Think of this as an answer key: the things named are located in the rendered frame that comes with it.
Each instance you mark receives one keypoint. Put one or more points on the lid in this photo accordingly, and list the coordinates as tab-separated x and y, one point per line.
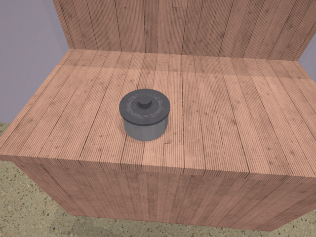
136	115

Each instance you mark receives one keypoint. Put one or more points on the table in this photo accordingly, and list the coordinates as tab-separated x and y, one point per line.
239	150

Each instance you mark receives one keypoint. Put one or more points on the knob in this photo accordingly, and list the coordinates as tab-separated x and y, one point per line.
144	101

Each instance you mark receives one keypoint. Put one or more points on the pot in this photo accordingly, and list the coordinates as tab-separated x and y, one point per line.
146	133

